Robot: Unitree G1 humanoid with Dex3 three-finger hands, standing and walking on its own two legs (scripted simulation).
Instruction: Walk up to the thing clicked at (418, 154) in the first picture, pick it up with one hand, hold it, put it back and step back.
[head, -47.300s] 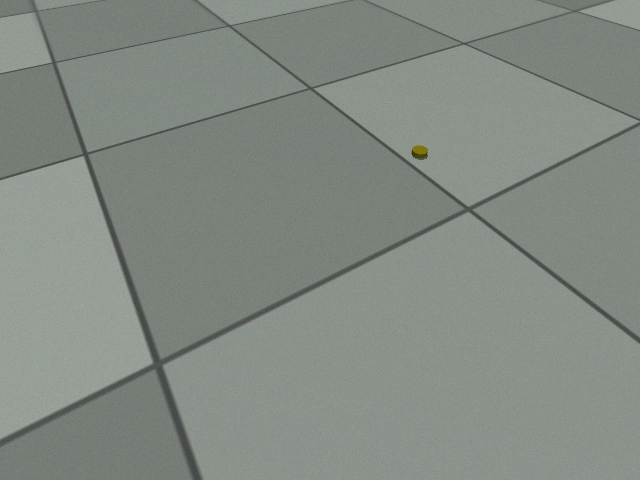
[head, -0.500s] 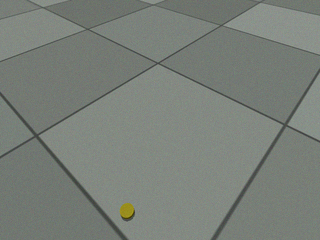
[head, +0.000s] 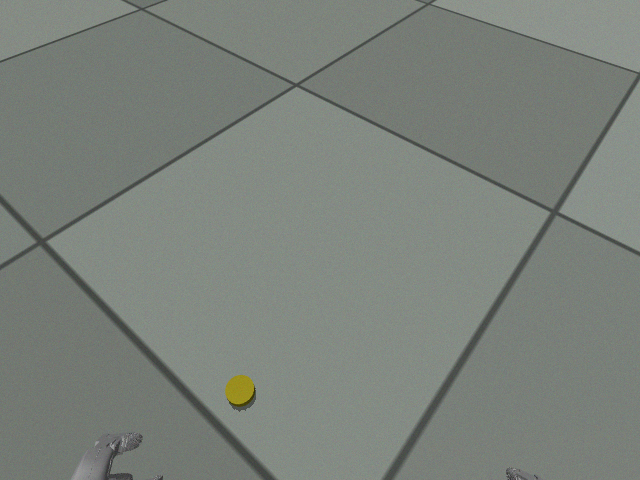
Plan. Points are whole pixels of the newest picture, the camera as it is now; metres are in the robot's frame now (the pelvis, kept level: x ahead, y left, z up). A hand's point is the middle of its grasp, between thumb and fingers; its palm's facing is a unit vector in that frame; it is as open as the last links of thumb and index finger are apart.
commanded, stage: rise first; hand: left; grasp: from above
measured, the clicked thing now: (240, 390) +0.47 +0.23 -0.74
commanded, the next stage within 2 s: none
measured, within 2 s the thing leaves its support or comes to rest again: neither
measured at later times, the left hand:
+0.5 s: hand out of the picture +0.14 +0.27 -0.20, palm faces -0.13 -0.89 -0.44, open 14.1 cm
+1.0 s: hand out of the picture +0.16 +0.29 -0.30, palm faces -0.34 -0.73 -0.59, open 14.2 cm
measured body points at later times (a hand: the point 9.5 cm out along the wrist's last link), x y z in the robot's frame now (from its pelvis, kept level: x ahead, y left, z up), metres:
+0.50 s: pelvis +0.00 +0.01 -0.06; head +0.10 +0.03 +0.38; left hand +0.15 +0.31 -0.17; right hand +0.17 -0.24 -0.15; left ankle +0.01 +0.14 -0.72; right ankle +0.00 -0.13 -0.72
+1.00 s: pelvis -0.03 +0.01 -0.15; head +0.11 +0.03 +0.27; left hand +0.17 +0.33 -0.26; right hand +0.17 -0.25 -0.24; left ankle +0.01 +0.14 -0.72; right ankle +0.00 -0.13 -0.72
